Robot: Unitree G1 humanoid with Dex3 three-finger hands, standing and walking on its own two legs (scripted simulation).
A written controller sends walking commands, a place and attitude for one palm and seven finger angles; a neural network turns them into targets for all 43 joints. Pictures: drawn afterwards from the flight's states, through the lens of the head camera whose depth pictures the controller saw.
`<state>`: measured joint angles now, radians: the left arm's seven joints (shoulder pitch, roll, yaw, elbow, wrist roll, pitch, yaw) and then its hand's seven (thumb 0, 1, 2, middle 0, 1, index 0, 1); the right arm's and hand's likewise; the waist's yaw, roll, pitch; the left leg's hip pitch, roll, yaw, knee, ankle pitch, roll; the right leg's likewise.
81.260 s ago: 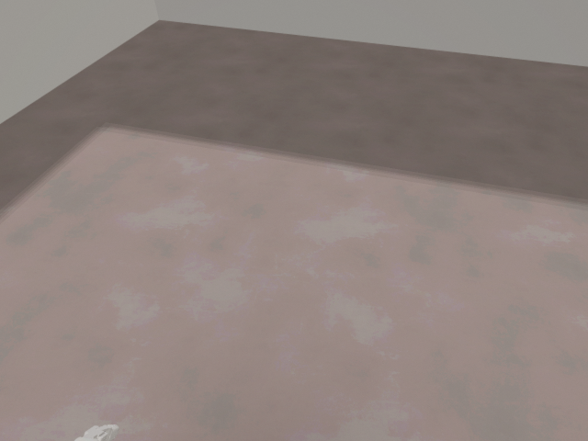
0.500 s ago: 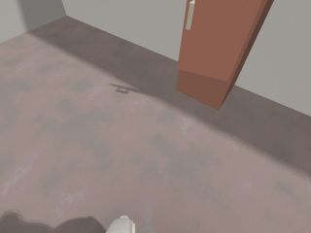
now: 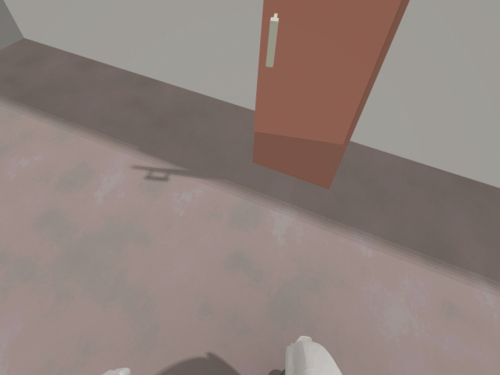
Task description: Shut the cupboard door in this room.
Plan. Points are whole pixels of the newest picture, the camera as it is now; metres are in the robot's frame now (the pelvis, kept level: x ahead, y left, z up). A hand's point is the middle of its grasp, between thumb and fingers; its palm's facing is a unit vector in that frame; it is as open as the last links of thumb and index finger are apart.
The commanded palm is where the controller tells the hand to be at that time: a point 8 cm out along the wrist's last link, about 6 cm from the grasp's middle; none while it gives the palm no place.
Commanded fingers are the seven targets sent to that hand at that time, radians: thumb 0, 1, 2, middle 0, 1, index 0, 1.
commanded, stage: walk to a spot facing it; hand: left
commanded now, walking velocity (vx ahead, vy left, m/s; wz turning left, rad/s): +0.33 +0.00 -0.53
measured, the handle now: (272, 40) +1.06 -0.03 -0.01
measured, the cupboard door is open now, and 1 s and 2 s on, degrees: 14 14 14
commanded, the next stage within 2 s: take the last steps up to it in 0.38 s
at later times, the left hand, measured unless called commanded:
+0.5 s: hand (162, 303) +0.27 +0.18 -0.17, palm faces -0.19 -0.95 -0.24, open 7.3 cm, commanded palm none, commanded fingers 0.00 0.90 0.90 -0.20 -0.30 -0.20 -0.30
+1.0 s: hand (208, 184) +0.57 +0.13 -0.16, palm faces -0.32 -0.92 -0.22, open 7.4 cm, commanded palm none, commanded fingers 0.00 0.90 0.90 -0.20 -0.30 -0.20 -0.30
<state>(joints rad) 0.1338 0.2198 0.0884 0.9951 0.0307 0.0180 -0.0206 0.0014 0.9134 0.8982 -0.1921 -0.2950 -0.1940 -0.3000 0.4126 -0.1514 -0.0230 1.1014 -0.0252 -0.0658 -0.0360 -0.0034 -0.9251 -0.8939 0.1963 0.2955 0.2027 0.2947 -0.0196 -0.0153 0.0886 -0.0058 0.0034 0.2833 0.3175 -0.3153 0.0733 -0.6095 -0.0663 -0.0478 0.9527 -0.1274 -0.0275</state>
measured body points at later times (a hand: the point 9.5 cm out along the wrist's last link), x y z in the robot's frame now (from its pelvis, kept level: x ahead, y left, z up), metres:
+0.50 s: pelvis +0.23 -0.01 +0.00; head +0.28 -0.03 +0.44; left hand +0.28 +0.23 -0.15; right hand +0.30 -0.28 -0.14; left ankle +0.35 +0.14 -0.69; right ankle +0.18 -0.09 -0.74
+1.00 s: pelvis +0.42 -0.02 -0.01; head +0.44 -0.04 +0.44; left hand +0.59 +0.18 -0.15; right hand +0.30 -0.23 -0.17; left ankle +0.42 +0.11 -0.74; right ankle +0.41 -0.14 -0.75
